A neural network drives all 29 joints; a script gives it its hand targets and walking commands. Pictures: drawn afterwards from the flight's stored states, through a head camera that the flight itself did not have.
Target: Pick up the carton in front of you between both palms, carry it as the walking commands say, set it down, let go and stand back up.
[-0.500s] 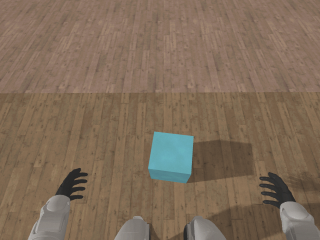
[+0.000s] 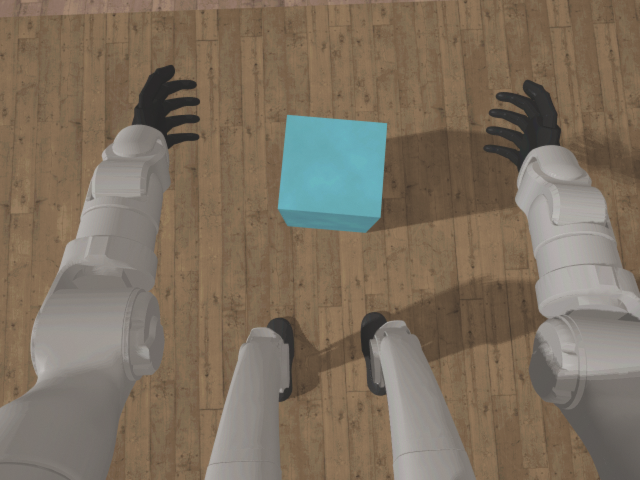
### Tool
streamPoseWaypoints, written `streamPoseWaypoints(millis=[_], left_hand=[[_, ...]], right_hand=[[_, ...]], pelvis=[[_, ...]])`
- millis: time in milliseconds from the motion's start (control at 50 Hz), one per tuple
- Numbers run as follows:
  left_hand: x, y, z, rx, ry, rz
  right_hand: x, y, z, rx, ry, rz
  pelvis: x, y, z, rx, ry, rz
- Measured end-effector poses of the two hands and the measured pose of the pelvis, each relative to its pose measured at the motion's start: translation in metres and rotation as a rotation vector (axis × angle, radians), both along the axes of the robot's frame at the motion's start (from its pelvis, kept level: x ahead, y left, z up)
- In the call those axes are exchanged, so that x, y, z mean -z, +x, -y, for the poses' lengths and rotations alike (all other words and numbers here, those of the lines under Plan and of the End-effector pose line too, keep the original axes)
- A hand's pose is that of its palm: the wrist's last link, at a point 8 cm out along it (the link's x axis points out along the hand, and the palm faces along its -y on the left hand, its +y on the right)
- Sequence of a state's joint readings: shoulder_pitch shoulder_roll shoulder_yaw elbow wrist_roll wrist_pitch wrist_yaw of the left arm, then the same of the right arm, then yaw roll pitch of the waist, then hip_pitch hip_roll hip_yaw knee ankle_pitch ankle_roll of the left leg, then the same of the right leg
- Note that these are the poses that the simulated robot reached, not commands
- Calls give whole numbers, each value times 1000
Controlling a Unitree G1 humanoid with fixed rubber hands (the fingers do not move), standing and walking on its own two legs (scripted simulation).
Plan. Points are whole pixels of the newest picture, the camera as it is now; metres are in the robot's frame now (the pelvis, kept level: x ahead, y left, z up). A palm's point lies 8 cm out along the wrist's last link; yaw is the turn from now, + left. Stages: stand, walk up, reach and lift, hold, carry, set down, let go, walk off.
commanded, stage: reach and lift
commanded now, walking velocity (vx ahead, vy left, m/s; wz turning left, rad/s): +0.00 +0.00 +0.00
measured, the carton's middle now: (331, 181) +0.55 -0.03 -0.55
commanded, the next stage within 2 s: none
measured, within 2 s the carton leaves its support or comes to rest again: neither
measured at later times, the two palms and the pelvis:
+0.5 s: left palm (212, 101) +0.59 +0.15 -0.19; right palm (470, 123) +0.53 -0.22 -0.18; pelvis +0.04 +0.00 -0.04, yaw -1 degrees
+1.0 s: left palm (243, 160) +0.57 +0.15 -0.41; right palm (425, 173) +0.52 -0.22 -0.41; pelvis -0.02 +0.00 -0.26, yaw -2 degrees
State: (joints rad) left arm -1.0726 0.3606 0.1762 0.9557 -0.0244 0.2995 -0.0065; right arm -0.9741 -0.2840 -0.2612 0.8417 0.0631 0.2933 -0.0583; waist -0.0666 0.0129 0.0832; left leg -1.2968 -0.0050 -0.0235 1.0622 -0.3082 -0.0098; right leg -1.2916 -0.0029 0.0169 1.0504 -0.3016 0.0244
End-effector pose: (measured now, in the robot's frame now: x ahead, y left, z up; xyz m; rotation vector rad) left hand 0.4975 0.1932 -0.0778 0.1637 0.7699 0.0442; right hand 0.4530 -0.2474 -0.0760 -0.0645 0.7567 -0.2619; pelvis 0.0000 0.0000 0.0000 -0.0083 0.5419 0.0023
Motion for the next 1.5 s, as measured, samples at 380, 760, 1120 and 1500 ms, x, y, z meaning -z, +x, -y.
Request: streamPoseWaypoints(millis=[380, 760, 1120, 1500], left_hand=[[61, 98, 37, 29, -70, 110], [257, 76, 37, 1, -41, 88], [376, 72, 44, 6, -69, 41], [398, 74, 55, 15, -76, 71]], right_hand=[[64, 89, -27, 27, 44, 120], [255, 68, -22, 33, 30, 75], [378, 70, -34, 6, 55, 18], [398, 81, -38, -21, 59, 42]], pelvis=[[18, 28, 0, 0, -4, -296], [172, 10, -1, 19, -7, -380], [281, -27, -3, 17, -15, -156], [304, -15, -1, 19, -12, -104]])
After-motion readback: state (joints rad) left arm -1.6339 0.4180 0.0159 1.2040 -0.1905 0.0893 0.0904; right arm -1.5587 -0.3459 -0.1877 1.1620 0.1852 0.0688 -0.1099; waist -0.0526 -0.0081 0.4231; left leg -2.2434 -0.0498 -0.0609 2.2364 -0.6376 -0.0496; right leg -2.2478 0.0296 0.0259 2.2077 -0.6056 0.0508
